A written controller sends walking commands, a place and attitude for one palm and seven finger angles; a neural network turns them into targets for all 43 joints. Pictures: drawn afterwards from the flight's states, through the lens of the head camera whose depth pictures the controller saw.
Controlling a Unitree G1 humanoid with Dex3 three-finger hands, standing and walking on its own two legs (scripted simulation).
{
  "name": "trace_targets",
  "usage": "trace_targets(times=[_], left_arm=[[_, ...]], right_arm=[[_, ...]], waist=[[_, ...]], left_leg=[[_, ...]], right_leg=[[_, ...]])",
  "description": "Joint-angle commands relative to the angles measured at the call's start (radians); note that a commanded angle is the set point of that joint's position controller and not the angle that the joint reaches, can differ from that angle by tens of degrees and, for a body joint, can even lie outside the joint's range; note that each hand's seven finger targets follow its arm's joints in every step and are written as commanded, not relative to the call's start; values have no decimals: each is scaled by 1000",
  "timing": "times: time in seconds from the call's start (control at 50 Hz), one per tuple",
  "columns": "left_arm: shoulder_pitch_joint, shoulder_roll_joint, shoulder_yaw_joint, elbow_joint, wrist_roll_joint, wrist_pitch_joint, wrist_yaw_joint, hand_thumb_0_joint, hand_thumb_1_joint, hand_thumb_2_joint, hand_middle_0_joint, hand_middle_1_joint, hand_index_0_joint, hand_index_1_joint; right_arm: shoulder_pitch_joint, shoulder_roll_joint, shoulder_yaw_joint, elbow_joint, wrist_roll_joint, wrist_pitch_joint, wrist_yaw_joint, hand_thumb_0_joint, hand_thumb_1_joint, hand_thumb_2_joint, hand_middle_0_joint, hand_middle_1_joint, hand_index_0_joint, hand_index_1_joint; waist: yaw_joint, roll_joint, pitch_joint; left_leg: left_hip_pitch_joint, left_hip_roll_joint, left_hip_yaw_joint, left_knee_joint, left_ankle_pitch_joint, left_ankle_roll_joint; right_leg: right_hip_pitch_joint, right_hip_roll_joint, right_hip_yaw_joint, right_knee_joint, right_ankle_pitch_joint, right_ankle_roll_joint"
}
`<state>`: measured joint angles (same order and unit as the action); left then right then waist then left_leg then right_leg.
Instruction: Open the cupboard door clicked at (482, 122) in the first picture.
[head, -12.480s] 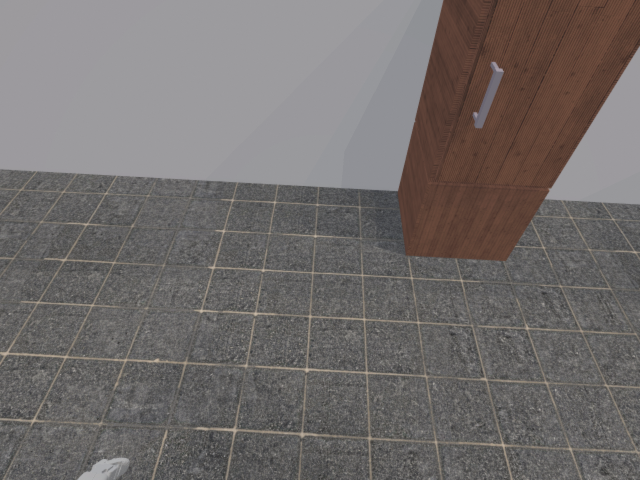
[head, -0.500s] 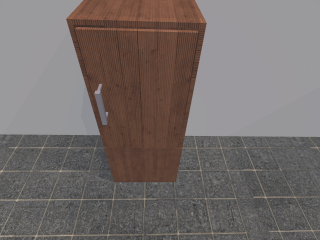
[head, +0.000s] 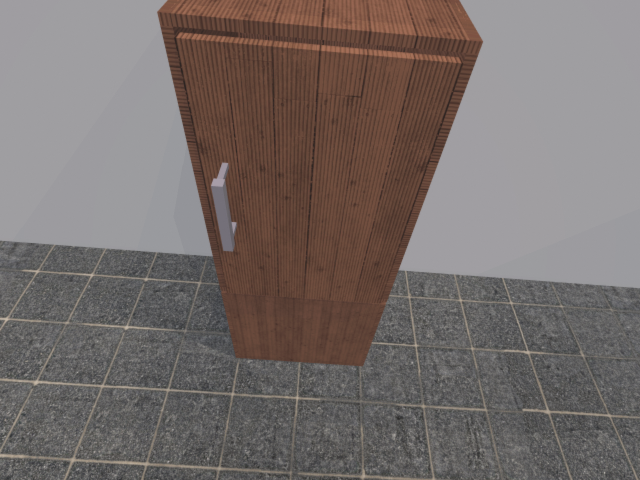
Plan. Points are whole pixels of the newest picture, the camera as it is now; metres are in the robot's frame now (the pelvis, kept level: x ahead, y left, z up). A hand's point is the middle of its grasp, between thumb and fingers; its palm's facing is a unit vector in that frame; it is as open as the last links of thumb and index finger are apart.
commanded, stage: come to a stop and stand still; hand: left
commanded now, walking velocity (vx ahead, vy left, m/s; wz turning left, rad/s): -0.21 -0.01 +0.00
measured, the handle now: (226, 209) +0.53 +0.21 -0.01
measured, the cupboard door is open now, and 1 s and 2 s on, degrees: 0 0 0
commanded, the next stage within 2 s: look again from close up in 0.82 s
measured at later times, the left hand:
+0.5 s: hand out of the picture +0.14 +0.17 -0.16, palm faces -0.01 -0.97 -0.23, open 7.4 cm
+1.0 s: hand out of the picture +0.02 +0.16 -0.16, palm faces +0.01 -0.97 -0.24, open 7.3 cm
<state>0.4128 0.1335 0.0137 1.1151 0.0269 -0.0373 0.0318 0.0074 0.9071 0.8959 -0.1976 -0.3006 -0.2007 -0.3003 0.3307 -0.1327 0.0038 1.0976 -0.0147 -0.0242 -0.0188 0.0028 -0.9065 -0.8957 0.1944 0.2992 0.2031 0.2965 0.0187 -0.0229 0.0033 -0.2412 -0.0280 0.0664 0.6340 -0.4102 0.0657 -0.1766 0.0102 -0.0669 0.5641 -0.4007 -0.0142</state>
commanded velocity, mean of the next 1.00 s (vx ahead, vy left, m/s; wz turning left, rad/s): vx -0.04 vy -0.02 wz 0.00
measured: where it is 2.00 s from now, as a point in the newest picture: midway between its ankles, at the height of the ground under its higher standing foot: outside the picture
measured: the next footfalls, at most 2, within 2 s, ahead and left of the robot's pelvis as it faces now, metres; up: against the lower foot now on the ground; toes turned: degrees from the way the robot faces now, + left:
right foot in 0.52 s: +0.09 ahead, -0.14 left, +0.00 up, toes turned -2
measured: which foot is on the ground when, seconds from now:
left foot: down 0.00-1.00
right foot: down 0.00-0.02, up 0.04-0.50, down 0.52-1.00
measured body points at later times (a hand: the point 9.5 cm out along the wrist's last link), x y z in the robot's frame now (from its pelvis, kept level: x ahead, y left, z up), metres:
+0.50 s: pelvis +0.03 -0.01 +0.01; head +0.09 -0.01 +0.46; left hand +0.14 +0.22 -0.14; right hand +0.02 -0.23 -0.15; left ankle -0.04 +0.06 -0.73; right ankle +0.06 -0.14 -0.71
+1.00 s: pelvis +0.02 -0.02 +0.01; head +0.03 -0.03 +0.46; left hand +0.02 +0.21 -0.14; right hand +0.06 -0.25 -0.15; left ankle +0.01 +0.08 -0.73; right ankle +0.05 -0.14 -0.73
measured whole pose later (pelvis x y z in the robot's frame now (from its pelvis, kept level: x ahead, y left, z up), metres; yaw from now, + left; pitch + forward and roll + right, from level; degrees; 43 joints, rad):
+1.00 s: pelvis +0.02 -0.02 +0.01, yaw +0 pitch -1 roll +0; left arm 0.31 0.17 -0.02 1.08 0.02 0.00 0.03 0.01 0.92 0.90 -0.20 -0.30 -0.20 -0.30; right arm 0.28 -0.18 -0.01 1.01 -0.01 -0.01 -0.02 0.01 -0.93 -0.90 0.19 0.30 0.20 0.30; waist 0.00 0.03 0.02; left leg -0.20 0.01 0.06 0.53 -0.31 0.02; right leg -0.27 -0.02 -0.04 0.53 -0.24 -0.01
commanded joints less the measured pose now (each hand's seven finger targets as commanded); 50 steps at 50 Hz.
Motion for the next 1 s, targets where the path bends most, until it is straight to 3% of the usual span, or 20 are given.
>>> trace_targets(times=[0.0, 0.02, 0.06, 0.16, 0.28, 0.42, 0.46, 0.48, 0.5, 0.52, 0.58, 0.66, 0.68, 0.72, 0.76, 0.82, 0.84, 0.86, 0.9, 0.98], left_arm=[[7, 61, 0, -46, -18, 4, 24, 0, 900, 900, -200, -300, -200, -300], [-15, 72, -3, -58, -26, 9, 34, 0, 900, 900, -200, -300, -200, -300], [-84, 107, 9, -80, -16, 33, 37, 0, 900, 900, -200, -300, -200, -300], [-109, 66, 24, -95, -7, 64, 20, 0, 900, 900, -200, -300, -200, -300], [-218, 82, 39, -168, -3, 73, 5, 0, 900, 900, -200, -300, -200, -300], [-248, 101, 33, -209, -7, 47, 0, 0, 900, 900, -200, -300, -200, -300], [-154, 137, 40, -181, -7, 29, 2, 0, 900, 900, -200, -300, -200, -300], [-116, 183, 45, -168, -4, 18, 9, 0, 900, 900, -200, -300, -200, -300], [-97, 223, 48, -157, -6, 11, 14, 0, 900, 900, -200, -300, -200, -300], [-83, 237, 40, -155, -10, 12, 11, 0, 900, 900, -200, -300, -200, -300], [-191, 199, 34, -181, -1, 12, 13, 0, 900, 900, -200, -300, -200, -300], [-227, 182, 30, -185, -15, 29, 10, 0, 900, 900, -200, -300, -200, -300], [-220, 165, 28, -181, -21, 33, 6, 0, 900, 900, -200, -300, -200, -300], [-195, 116, 21, -184, -25, 41, -2, 0, 900, 900, -200, -300, -200, -300], [-180, 116, 23, -161, -14, 41, -1, 0, 900, 900, -200, -300, -200, -300], [-121, 119, 9, -117, -15, 30, -5, 0, 900, 900, -200, -300, -200, -300], [-14, 164, 11, -63, -9, 16, 42, 0, 900, 900, -200, -300, -200, -300], [-79, 208, 10, -105, -13, 3, 32, 0, 900, 900, -200, -300, -200, -300], [-131, 178, 0, -114, -11, 6, 14, 0, 900, 900, -200, -300, -200, -300], [-120, 140, -14, -99, -11, 17, 1, 0, 900, 900, -200, -300, -200, -300]], right_arm=[[168, -111, -10, 8, 7, -37, -32, 0, -900, -900, 200, 300, 200, 300], [189, -130, -10, 17, 12, -32, -45, 0, -900, -900, 200, 300, 200, 300], [177, -139, -14, 21, 10, -14, -57, 0, -900, -900, 200, 300, 200, 300], [51, -149, -33, -55, -2, 2, -48, 0, -900, -900, 200, 300, 200, 300], [43, -139, -45, -78, -14, 5, -46, 0, -900, -900, 200, 300, 200, 300], [38, -159, -60, -91, -14, 7, -32, 0, -900, -900, 200, 300, 200, 300], [25, -162, -61, -96, -1, 6, -25, 0, -900, -900, 200, 300, 200, 300], [47, -133, -58, -100, 7, 4, -21, 0, -900, -900, 200, 300, 200, 300], [60, -89, -49, -105, 11, 6, -17, 0, -900, -900, 200, 300, 200, 300], [55, -78, -50, -110, 14, 14, -24, 0, -900, -900, 200, 300, 200, 300], [7, -71, -46, -94, 9, 27, -17, 0, -900, -900, 200, 300, 200, 300], [77, -29, -30, -39, 4, 24, -7, 0, -900, -900, 200, 300, 200, 300], [82, -44, -30, -31, 2, 19, -8, 0, -900, -900, 200, 300, 200, 300], [30, -108, -34, -55, -9, 6, -12, 0, -900, -900, 200, 300, 200, 300], [-66, -110, -30, -73, -8, 5, -9, 0, -900, -900, 200, 300, 200, 300], [-46, -101, -22, -66, -1, -1, -14, 0, -900, -900, 200, 300, 200, 300], [-125, -165, -36, -120, 11, -7, -11, 0, -900, -900, 200, 300, 200, 300], [-42, -90, -26, -139, 7, 1, -5, 0, -900, -900, 200, 300, 200, 300], [9, -95, -16, -126, -2, -4, 1, 0, -900, -900, 200, 300, 200, 300], [-5, -142, -16, -149, 0, 2, 1, 0, -900, -900, 200, 300, 200, 300]], waist=[[-57, 179, -6], [-60, 268, -7], [-68, 222, 17], [-25, 66, 36], [-41, 169, 28], [-29, 143, -1], [17, 78, -54], [14, -33, -104], [7, -144, -133], [8, -150, -122], [-16, -213, -50], [-59, -86, -33], [-55, -25, -12], [-19, 166, 36], [10, 205, 74], [8, 86, 62], [34, 145, 42], [-35, 153, -58], [-38, 173, -18], [-34, -12, 77]], left_leg=[[233, 243, -214, -142, 1194, 63], [366, 317, -267, -169, 1634, 109], [401, 339, -251, -193, 1643, 115], [234, 301, -165, -247, 1216, 126], [246, 270, -142, -236, 1157, 109], [226, 261, -155, -171, 1067, 85], [162, 213, -133, -78, 867, 34], [48, 153, -115, 6, 631, -4], [-89, 57, -54, 88, 147, -48], [-102, 25, -65, 179, -207, -58], [-107, 60, -66, 238, -181, -64], [109, 47, -14, -117, 130, -78], [145, 54, -34, -197, 182, -75], [8, 198, -199, -310, 224, -16], [-114, 198, -188, -349, 174, -9], [-56, 156, -130, -316, 207, -33], [-7, 149, -39, -91, 335, -71], [6, 91, -61, -132, 123, -73], [7, 138, -101, -212, 197, -45], [-52, 138, -139, -285, 72, -21]], right_leg=[[-127, -68, 19, 117, 398, 2], [-253, -40, 22, 207, -31, 20], [-339, -50, 60, 343, -220, 27], [-300, -55, 50, 411, -3, 33], [-360, -33, 39, 428, 60, 35], [-167, -26, 13, 67, 108, 7], [15, -50, 30, -118, 333, 7], [155, -150, 146, -97, 623, -35], [239, -328, 313, -70, 960, -134], [180, -417, 330, -113, 1049, -227], [46, -312, 261, -161, 829, -229], [-132, -211, 174, -158, 376, -128], [-161, -169, 161, -135, 272, -91], [-127, -71, 104, -101, 149, -21], [-4, -68, 79, -101, 178, -6], [11, -94, 113, -155, 270, -13], [-30, -172, 154, -117, 647, -18], [-11, -204, 208, -122, 471, -58], [-60, -129, 135, -118, 207, -55], [-91, -93, 120, -154, 67, -29]])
